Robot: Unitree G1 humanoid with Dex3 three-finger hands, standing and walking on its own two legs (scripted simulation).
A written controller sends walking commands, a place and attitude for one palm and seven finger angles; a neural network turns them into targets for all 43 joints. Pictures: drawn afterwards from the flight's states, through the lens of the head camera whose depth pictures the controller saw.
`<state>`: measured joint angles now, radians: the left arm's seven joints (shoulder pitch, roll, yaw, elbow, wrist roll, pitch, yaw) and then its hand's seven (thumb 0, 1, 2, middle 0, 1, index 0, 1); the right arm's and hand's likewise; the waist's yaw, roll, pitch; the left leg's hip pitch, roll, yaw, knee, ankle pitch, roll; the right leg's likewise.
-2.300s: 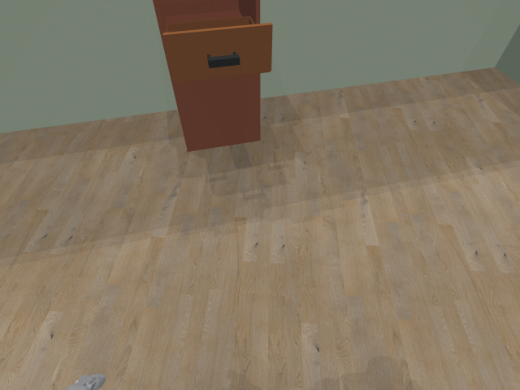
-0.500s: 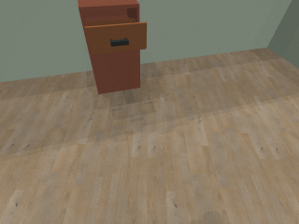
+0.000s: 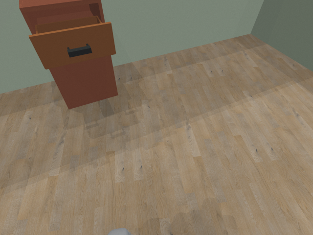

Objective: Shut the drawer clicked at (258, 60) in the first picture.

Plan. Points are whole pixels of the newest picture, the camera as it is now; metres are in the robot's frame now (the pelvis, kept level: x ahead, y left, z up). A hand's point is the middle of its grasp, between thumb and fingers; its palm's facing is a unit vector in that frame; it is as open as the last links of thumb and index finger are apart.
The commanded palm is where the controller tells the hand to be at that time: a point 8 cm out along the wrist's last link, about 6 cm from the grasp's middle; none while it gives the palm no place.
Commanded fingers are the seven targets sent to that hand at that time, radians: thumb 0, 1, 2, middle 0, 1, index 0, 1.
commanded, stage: walk to a spot facing it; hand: left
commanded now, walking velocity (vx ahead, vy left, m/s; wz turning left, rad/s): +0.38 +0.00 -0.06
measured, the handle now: (79, 49) +0.97 +0.46 -0.06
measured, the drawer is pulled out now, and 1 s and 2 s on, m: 0.30 0.30 0.30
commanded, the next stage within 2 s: turn to face it in 0.96 s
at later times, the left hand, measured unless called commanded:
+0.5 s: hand (88, 194) +0.26 +0.23 -0.16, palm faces -0.03 -0.99 -0.15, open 7.4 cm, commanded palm none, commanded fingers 0.00 0.90 0.90 -0.20 -0.30 -0.20 -0.30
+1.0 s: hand (128, 132) +0.50 +0.14 -0.15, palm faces -0.11 -0.97 -0.23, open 7.2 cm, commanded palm none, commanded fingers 0.00 0.90 0.90 -0.20 -0.30 -0.20 -0.30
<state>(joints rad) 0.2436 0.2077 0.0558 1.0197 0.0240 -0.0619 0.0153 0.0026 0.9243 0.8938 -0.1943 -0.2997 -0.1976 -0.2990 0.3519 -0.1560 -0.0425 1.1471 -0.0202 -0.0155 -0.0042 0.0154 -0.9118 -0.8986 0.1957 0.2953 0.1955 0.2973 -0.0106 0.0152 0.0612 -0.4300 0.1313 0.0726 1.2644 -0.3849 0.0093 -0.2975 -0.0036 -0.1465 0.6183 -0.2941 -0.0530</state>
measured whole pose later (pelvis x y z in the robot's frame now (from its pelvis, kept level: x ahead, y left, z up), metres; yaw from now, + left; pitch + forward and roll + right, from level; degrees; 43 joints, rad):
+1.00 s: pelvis +0.42 -0.04 +0.02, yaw -8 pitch -2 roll -1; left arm 0.24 0.17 0.05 1.06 0.02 -0.06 0.02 -0.02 0.95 0.89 -0.20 -0.30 -0.20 -0.30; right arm 0.27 -0.16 -0.06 1.06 -0.03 -0.01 -0.01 0.01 -0.92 -0.90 0.19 0.29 0.19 0.30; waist -0.04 0.04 0.01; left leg -0.55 0.16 0.07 1.05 -0.24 -0.03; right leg -0.19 0.01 -0.19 0.42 -0.21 -0.07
